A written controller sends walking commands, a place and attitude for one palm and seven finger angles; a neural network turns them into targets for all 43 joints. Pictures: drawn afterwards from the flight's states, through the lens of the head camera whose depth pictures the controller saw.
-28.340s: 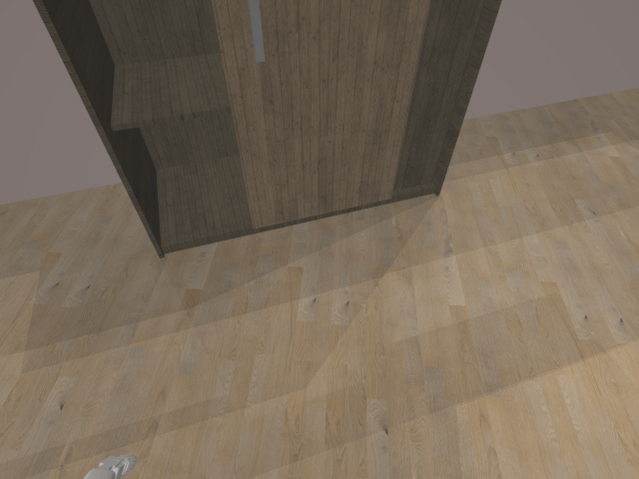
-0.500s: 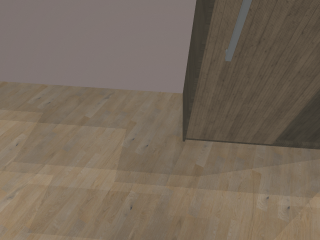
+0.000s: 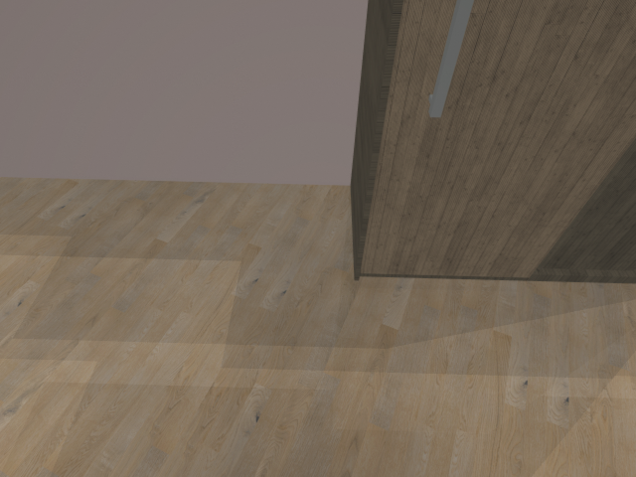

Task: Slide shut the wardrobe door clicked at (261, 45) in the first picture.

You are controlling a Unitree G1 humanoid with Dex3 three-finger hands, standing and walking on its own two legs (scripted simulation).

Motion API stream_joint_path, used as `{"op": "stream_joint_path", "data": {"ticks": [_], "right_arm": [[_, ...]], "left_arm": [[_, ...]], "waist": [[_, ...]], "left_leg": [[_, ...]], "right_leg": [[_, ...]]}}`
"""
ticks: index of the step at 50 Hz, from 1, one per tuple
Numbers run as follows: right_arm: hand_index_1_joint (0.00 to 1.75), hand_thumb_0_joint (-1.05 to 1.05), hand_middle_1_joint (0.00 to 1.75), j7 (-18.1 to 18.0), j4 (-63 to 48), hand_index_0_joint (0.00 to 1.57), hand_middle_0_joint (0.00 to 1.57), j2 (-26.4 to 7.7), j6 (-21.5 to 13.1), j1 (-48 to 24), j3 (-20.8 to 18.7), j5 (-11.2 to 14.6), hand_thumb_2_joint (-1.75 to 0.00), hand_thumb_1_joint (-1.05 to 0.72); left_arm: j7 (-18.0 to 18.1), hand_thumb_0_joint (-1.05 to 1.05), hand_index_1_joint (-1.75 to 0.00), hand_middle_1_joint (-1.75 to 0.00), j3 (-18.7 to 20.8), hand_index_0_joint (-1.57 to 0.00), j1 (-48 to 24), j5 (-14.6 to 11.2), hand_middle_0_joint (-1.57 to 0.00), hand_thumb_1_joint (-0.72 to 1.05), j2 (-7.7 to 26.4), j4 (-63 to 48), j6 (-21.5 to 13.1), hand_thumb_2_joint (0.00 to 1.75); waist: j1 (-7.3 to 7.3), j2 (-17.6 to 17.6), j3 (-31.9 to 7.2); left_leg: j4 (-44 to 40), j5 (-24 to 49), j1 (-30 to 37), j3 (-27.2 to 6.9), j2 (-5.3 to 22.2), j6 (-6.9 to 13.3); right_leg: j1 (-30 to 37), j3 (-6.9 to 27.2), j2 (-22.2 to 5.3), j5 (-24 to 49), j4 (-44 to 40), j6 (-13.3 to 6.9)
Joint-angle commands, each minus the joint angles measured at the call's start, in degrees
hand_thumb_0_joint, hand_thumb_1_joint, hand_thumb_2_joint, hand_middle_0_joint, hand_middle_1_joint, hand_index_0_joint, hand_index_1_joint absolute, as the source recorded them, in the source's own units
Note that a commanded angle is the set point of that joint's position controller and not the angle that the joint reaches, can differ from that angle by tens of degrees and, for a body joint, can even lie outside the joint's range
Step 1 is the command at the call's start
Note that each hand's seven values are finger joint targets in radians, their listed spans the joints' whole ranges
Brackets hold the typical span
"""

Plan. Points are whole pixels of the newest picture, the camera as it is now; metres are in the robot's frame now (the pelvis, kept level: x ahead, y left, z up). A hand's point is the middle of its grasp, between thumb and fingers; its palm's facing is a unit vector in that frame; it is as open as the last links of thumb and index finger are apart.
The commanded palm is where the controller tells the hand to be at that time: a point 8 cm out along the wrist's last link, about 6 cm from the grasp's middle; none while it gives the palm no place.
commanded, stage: walk to a spot facing it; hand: right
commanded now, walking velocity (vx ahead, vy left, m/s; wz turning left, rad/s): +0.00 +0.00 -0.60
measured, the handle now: (448, 50) +0.88 -0.19 +0.12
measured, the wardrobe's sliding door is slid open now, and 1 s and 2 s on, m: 0.00 0.00 0.00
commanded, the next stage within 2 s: turn to face it in 0.84 s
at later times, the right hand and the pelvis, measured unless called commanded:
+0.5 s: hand out of the picture +0.02 -0.21 -0.16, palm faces +0.27 +0.93 -0.25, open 7.4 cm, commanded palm none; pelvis -0.02 +0.01 +0.00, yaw -17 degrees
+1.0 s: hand out of the picture -0.05 -0.23 -0.18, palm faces +0.57 +0.78 -0.25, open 7.4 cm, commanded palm none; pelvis +0.02 -0.01 -0.01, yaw -36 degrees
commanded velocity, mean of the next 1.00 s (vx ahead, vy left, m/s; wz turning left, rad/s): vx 0.07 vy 0.00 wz -0.49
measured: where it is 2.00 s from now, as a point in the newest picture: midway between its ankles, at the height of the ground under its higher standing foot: outside the picture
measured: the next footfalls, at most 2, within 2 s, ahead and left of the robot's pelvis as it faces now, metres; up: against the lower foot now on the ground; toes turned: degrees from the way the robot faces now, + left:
left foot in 0.52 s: +0.04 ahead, +0.15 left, +0.00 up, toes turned -19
right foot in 0.80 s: +0.02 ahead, -0.16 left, +0.00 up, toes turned -35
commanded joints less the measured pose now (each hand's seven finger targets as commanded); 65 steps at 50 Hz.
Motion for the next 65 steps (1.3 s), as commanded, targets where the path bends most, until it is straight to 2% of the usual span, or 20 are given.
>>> {"op": "stream_joint_path", "data": {"ticks": [1,6,8,10,15,23,25,26,31,35,38,39,40,41,43,52,55,56,61,65], "right_arm": [[0.30,0.00,0.30,-0.98,-3.37,0.20,0.20,-8.58,0.07,3.99,-2.63,-0.22,-0.90,-0.90],[0.30,0.00,0.30,-1.25,-7.31,0.20,0.20,-7.86,0.80,1.93,-3.81,-0.74,-0.90,-0.90],[0.30,0.00,0.30,-0.89,-9.19,0.20,0.20,-4.76,1.45,1.53,-3.67,-0.51,-0.90,-0.90],[0.30,0.00,0.30,-1.19,-11.36,0.20,0.20,-4.20,2.01,-0.99,-4.13,-0.71,-0.90,-0.90],[0.30,0.00,0.30,-0.42,-12.11,0.20,0.20,-1.80,1.16,0.54,-4.09,-0.11,-0.90,-0.90],[0.30,0.00,0.30,0.24,-11.07,0.20,0.20,-2.58,0.34,7.90,-4.52,-0.20,-0.90,-0.90],[0.30,0.00,0.30,-0.74,-10.07,0.20,0.20,-10.19,0.13,13.58,-6.57,-1.26,-0.90,-0.90],[0.30,0.00,0.30,-0.78,-10.95,0.20,0.20,-10.96,0.61,11.13,-6.30,-0.87,-0.90,-0.90],[0.30,0.00,0.30,-0.85,-12.44,0.20,0.20,-5.35,-1.24,3.86,-5.02,-1.05,-0.90,-0.90],[0.30,0.00,0.30,-0.78,-11.18,0.20,0.20,-9.17,-1.10,9.27,-5.75,-1.12,-0.90,-0.90],[0.30,0.00,0.30,-0.35,-11.81,0.20,0.20,-10.00,-0.80,9.40,-5.70,-0.59,-0.90,-0.90],[0.30,0.00,0.30,0.07,-13.18,0.20,0.20,-7.98,-0.49,10.46,-5.50,-0.27,-0.90,-0.90],[0.30,0.00,0.30,0.53,-15.72,0.20,0.20,-3.79,-0.33,9.41,-4.32,0.01,-0.90,-0.90],[0.30,0.00,0.30,0.41,-18.06,0.20,0.20,-4.74,0.23,5.81,-4.36,-0.75,-0.90,-0.90],[0.30,0.00,0.30,1.01,-17.63,0.20,0.20,-4.34,0.19,2.17,-4.69,-0.66,-0.90,-0.90],[0.30,0.00,0.30,1.30,-9.25,0.20,0.20,-0.07,0.02,15.51,-2.51,-1.08,-0.90,-0.90],[0.30,0.00,0.30,0.51,-9.75,0.20,0.20,-7.48,-0.94,11.46,-2.74,-1.28,-0.90,-0.90],[0.30,0.00,0.30,0.58,-10.33,0.20,0.20,-8.51,-1.26,7.75,-3.08,-1.06,-0.90,-0.90],[0.30,0.00,0.30,-0.29,-6.63,0.20,0.20,-6.24,-1.59,12.04,-4.63,-0.79,-0.90,-0.90],[0.30,0.00,0.30,-0.66,-6.20,0.20,0.20,-5.73,-0.41,11.22,-5.68,-0.03,-0.90,-0.90]], "left_arm": [[0.02,0.00,-0.30,-0.30,1.72,-0.20,3.31,0.15,-0.20,0.90,4.46,-3.71,0.37,0.90],[-0.30,0.00,-0.30,-0.30,2.84,-0.20,7.32,0.34,-0.20,0.90,2.30,-5.80,1.37,0.90],[-0.33,0.00,-0.30,-0.30,3.38,-0.20,9.39,1.21,-0.20,0.90,5.94,-6.53,0.88,0.90],[0.91,0.00,-0.30,-0.30,4.23,-0.20,13.02,1.67,-0.20,0.90,7.94,-6.30,0.43,0.90],[1.55,0.00,-0.30,-0.30,4.63,-0.20,11.05,1.42,-0.20,0.90,6.08,-7.34,-0.42,0.90],[0.83,0.00,-0.30,-0.30,5.45,-0.20,7.75,1.20,-0.20,0.90,5.86,-9.29,0.77,0.90],[0.35,0.00,-0.30,-0.30,4.73,-0.20,6.16,0.60,-0.20,0.90,0.25,-11.93,0.39,0.90],[0.04,0.00,-0.30,-0.30,5.05,-0.20,4.89,1.26,-0.20,0.90,1.76,-12.74,0.09,0.90],[-2.11,0.00,-0.30,-0.30,4.28,-0.20,4.16,0.82,-0.20,0.90,-0.16,-12.55,1.40,0.90],[-2.60,0.00,-0.30,-0.30,3.38,-0.20,0.64,0.29,-0.20,0.90,-0.50,-14.07,0.91,0.90],[-2.36,0.00,-0.30,-0.30,4.05,-0.20,7.34,0.75,-0.20,0.90,2.77,-13.02,0.34,0.90],[-1.97,0.00,-0.30,-0.30,5.26,-0.20,11.80,1.38,-0.20,0.90,8.18,-12.38,-0.23,0.90],[-1.53,0.00,-0.30,-0.30,6.98,-0.20,16.85,1.62,-0.20,0.90,15.07,-11.64,-0.46,0.90],[-1.27,0.00,-0.30,-0.30,6.99,-0.20,17.55,1.52,-0.20,0.90,16.50,-10.63,0.06,0.90],[-0.49,0.00,-0.30,-0.30,5.95,-0.20,11.07,1.60,-0.20,0.90,12.47,-12.58,-0.78,0.90],[0.27,0.00,-0.30,-0.30,3.78,-0.20,0.21,1.17,-0.20,0.90,5.79,-12.47,-0.40,0.90],[-0.66,0.00,-0.30,-0.30,2.50,-0.20,4.16,0.23,-0.20,0.90,-0.16,-11.77,0.21,0.90],[-0.59,0.00,-0.30,-0.30,2.72,-0.20,4.48,0.60,-0.20,0.90,1.38,-10.12,0.27,0.90],[0.75,0.00,-0.30,-0.30,2.32,-0.20,3.39,-0.52,-0.20,0.90,-0.51,-8.59,-1.06,0.90],[1.98,0.00,-0.30,-0.30,2.50,-0.20,5.40,-0.79,-0.20,0.90,-1.20,-7.79,-1.59,0.90]], "waist": [[-1.34,3.51,-5.06],[0.71,5.67,-2.31],[1.34,-11.33,-0.67],[2.68,-13.67,0.12],[0.85,-6.16,-5.75],[-2.10,-8.94,-4.78],[-5.39,12.35,-3.21],[-4.54,13.63,-1.02],[0.56,10.40,3.91],[-1.97,9.94,0.45],[1.81,7.37,-5.59],[3.81,-4.08,-10.14],[6.26,-21.68,-12.47],[6.77,-14.05,-10.71],[4.40,-14.79,-4.64],[-3.82,-5.28,-4.08],[-1.07,13.37,2.54],[-0.33,13.07,3.83],[-1.92,10.44,-6.00],[-0.85,7.77,-9.05]], "left_leg": [[0.42,17.43,6.12,-7.62,14.23,3.78],[2.53,8.54,-3.28,-4.58,17.62,5.30],[16.74,-6.51,-10.44,3.40,6.28,-1.66],[35.04,-20.81,-19.33,-4.30,2.37,-2.61],[33.51,-15.17,-18.62,-5.04,2.11,-4.31],[2.41,-9.17,4.19,-2.42,-1.82,-3.16],[-11.26,-27.33,19.81,-26.04,19.65,4.18],[-14.04,-25.17,11.05,-29.20,27.41,7.89],[-5.50,8.22,-0.34,-6.45,18.35,6.14],[3.19,30.00,5.59,-0.82,18.39,4.21],[16.39,30.77,2.92,3.69,16.59,0.27],[28.46,14.65,-9.02,6.56,12.92,-2.99],[44.03,-28.65,-24.22,5.64,4.83,-5.79],[47.60,-30.61,-24.65,-0.80,5.41,-4.57],[45.96,-21.46,-25.15,-3.37,6.67,-3.92],[10.90,-6.01,1.22,2.04,1.06,-2.89],[-14.36,-26.27,-9.55,-26.24,18.12,4.98],[-15.89,-27.84,-15.13,-28.31,16.91,6.92],[0.36,38.47,9.26,-22.01,13.25,8.88],[5.99,41.32,8.27,-19.83,10.97,5.68]], "right_leg": [[-7.66,3.20,-3.78,10.92,6.31,0.90],[-6.71,1.68,-4.44,0.93,9.82,0.43],[-6.20,18.91,-13.23,15.39,-1.54,-4.72],[-3.05,30.89,-18.65,23.97,-7.33,-9.92],[2.13,23.02,-13.15,30.72,-1.67,-10.21],[-13.88,25.29,-5.78,-5.78,-2.92,-5.22],[-37.26,8.81,4.64,-18.72,17.67,0.93],[-35.21,4.03,3.84,-17.82,31.56,1.93],[-27.10,-0.09,-3.60,-10.05,37.44,3.93],[-20.09,-6.06,-2.03,-7.18,21.11,3.60],[-5.05,-7.63,-0.06,4.68,7.34,1.91],[7.69,3.58,-9.17,16.48,4.52,-2.47],[14.75,26.48,-25.07,31.29,0.83,-12.44],[7.21,27.75,-27.35,8.12,-3.18,-14.22],[-3.90,25.70,-19.75,-11.80,-6.64,-10.21],[-15.92,8.23,-10.43,-11.87,-1.37,-4.90],[-14.70,-1.48,-0.33,-14.71,15.01,1.01],[-10.30,-0.69,-1.26,-11.18,17.53,0.71],[-15.41,-1.11,-1.24,-11.61,14.73,1.80],[-6.69,-2.18,-2.60,2.06,1.16,2.39]]}}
